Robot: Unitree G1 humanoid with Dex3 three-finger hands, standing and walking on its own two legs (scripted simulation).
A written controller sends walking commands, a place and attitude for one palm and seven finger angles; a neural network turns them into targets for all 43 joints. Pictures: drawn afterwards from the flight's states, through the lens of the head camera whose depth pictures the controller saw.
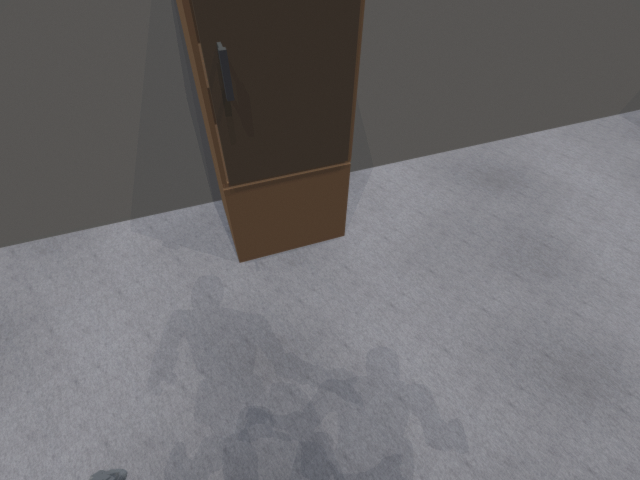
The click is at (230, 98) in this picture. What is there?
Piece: cupboard door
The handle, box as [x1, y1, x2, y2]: [217, 42, 233, 100]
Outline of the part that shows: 217,42 227,100 233,100 226,50 220,42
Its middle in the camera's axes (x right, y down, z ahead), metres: -0.25 -0.43 +0.99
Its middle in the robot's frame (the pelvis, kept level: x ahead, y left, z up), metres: +1.02 +0.30 +0.04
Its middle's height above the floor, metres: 0.81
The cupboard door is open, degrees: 0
